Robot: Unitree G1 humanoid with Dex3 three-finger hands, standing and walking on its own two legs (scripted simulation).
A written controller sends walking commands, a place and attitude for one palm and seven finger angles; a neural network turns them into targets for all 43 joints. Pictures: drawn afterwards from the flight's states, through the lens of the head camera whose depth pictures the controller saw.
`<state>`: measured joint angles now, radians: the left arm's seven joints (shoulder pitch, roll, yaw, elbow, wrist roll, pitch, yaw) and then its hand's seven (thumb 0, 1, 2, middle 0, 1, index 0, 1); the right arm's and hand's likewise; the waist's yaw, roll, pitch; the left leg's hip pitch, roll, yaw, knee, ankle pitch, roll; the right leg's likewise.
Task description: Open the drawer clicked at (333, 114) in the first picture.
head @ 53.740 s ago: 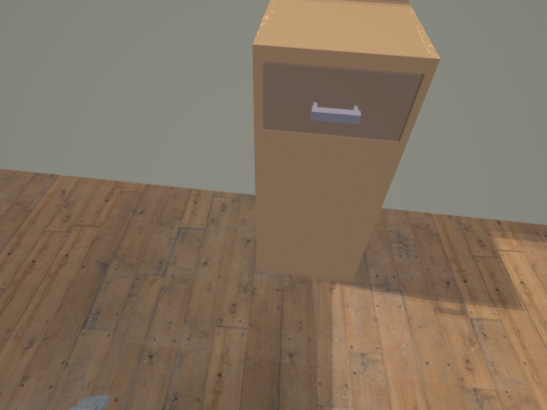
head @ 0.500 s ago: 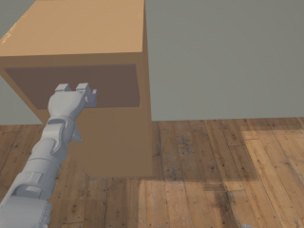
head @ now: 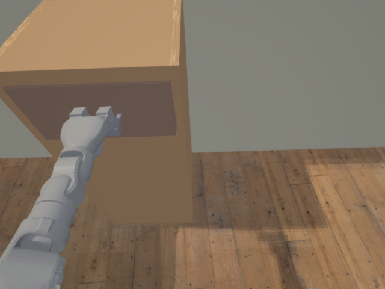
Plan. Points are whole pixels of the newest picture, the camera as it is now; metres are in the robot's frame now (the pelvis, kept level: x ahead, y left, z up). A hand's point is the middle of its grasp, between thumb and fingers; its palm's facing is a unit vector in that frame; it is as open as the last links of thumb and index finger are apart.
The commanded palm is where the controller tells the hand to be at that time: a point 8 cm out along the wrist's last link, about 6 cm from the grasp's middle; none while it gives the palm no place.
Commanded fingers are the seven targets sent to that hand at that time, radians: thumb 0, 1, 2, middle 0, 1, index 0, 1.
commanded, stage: close the thumb around the handle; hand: left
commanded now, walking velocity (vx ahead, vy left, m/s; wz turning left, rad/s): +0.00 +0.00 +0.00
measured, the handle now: (97, 123) +0.47 +0.24 +0.06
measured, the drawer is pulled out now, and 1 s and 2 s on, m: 0.00 0.04 0.25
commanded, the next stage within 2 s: pull the drawer open in 0.02 s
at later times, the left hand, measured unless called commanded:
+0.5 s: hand (93, 158) +0.38 +0.23 +0.05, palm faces +0.01 -0.04 -1.00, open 6.7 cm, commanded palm +0.35 +0.24 +0.10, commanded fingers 0.00 0.90 0.90 -0.40 -1.35 -0.40 -1.35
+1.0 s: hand (92, 163) +0.37 +0.23 +0.05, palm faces -0.03 -0.04 -1.00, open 6.2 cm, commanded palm +0.32 +0.23 +0.10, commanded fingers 0.00 0.90 0.90 -0.40 -1.35 -0.40 -1.35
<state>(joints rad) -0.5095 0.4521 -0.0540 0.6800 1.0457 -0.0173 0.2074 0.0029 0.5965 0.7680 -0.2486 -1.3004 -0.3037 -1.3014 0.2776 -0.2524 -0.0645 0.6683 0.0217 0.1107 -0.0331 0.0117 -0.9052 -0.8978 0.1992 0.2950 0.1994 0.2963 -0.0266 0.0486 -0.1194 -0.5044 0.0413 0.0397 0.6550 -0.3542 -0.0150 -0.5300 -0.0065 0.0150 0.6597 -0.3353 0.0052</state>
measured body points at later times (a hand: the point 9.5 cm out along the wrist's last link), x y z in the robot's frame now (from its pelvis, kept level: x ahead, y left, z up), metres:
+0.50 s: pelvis +0.02 +0.00 +0.00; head +0.05 -0.02 +0.45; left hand +0.37 +0.23 +0.10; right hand +0.13 -0.26 -0.12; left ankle -0.03 +0.13 -0.72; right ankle -0.01 -0.13 -0.72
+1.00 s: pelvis +0.00 -0.01 +0.00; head +0.04 -0.03 +0.45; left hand +0.36 +0.23 +0.10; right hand +0.13 -0.26 -0.13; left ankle -0.03 +0.13 -0.72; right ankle -0.01 -0.12 -0.72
